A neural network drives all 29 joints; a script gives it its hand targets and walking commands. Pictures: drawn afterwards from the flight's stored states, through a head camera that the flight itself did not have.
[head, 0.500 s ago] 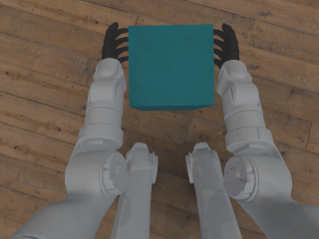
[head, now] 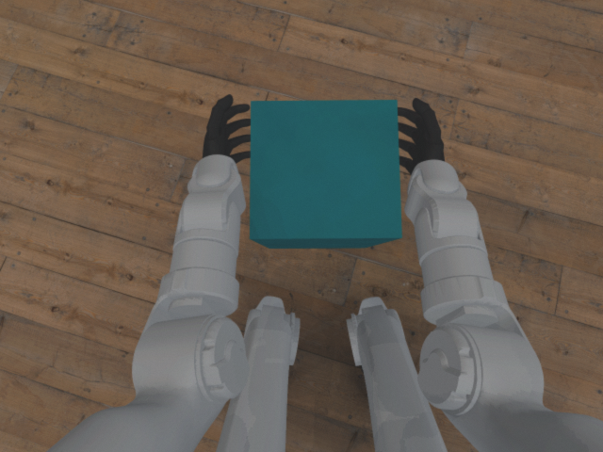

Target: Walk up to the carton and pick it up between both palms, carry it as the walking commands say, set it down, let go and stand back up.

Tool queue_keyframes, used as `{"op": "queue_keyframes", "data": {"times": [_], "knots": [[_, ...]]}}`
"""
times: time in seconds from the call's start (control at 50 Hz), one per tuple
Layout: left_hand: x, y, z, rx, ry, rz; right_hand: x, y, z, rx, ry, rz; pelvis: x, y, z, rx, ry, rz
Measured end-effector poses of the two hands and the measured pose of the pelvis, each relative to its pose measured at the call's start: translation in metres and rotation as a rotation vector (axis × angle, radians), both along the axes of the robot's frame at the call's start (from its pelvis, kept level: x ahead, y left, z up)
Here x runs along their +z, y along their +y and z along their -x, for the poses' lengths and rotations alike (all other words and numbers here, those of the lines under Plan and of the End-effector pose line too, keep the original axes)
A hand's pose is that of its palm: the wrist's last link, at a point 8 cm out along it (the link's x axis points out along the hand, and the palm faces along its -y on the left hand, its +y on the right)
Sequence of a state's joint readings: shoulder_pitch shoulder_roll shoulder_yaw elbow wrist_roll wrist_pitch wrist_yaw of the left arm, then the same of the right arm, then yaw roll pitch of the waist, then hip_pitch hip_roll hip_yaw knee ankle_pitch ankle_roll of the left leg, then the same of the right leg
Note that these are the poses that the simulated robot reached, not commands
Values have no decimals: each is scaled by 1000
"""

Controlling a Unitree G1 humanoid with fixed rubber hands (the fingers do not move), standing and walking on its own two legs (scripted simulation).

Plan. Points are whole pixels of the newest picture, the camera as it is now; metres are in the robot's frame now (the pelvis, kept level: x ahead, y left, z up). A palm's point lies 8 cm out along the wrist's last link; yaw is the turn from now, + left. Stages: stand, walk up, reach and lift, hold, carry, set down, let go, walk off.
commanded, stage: reach and lift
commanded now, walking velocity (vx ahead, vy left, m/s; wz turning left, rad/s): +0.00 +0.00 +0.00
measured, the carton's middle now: (319, 189) +0.45 +0.00 -0.14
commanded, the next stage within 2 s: none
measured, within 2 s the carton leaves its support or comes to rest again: neither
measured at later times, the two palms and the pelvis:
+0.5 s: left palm (205, 151) +0.45 +0.13 +0.01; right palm (449, 157) +0.44 -0.13 +0.01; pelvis +0.02 +0.00 +0.06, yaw +0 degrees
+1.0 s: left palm (182, 137) +0.43 +0.13 +0.08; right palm (487, 144) +0.42 -0.13 +0.08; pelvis +0.03 +0.00 +0.13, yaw +1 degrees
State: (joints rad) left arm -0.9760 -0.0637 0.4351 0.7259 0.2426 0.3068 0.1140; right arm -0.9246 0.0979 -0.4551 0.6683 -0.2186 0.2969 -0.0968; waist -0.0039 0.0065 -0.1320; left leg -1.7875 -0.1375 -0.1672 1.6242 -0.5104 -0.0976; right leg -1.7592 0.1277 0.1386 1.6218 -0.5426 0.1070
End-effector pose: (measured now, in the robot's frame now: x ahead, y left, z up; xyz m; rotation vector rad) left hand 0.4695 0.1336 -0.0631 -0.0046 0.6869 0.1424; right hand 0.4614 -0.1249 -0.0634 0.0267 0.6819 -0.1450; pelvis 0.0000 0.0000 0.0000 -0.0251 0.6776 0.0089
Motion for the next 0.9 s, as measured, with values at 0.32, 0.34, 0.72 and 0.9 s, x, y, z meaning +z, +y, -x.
{"op": "queue_keyframes", "data": {"times": [0.32, 0.34, 0.72, 0.9], "knots": [[46, -1, 12, 1, -8, 4, 46, -1, 13, -7, -7, -4, 40, 0, -11, 3, -56, -2], [49, -1, 13, 1, -8, 4, 49, -1, 14, -8, -8, -4, 43, 0, -12, 3, -60, -2], [104, -2, 28, 1, -9, 4, 104, -2, 29, -9, -9, -2, 93, -1, -24, 5, -139, -7], [130, -2, 35, 1, -10, 5, 131, -2, 35, -10, -9, 0, 118, -2, -30, 6, -182, -10]]}}
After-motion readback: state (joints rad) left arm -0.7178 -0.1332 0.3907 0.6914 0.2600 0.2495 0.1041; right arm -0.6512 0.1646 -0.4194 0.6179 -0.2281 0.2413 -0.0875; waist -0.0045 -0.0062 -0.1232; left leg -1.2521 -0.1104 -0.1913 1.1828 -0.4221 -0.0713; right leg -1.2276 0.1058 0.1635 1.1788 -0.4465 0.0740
